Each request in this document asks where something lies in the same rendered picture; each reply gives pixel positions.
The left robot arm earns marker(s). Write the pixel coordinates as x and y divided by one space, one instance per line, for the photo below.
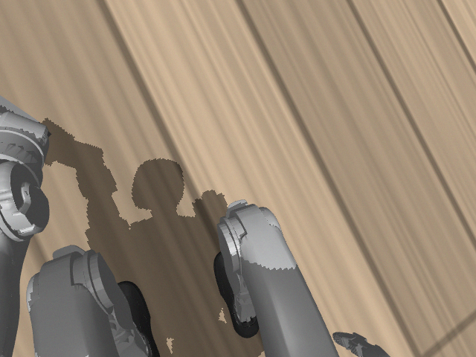
24 211

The right robot hand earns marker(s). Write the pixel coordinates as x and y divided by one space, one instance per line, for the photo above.
358 345

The left robot foot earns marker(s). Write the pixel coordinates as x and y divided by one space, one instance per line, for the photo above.
140 314

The cube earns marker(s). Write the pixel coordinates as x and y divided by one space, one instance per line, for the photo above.
7 106

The right robot foot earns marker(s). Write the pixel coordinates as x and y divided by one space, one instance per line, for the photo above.
244 329

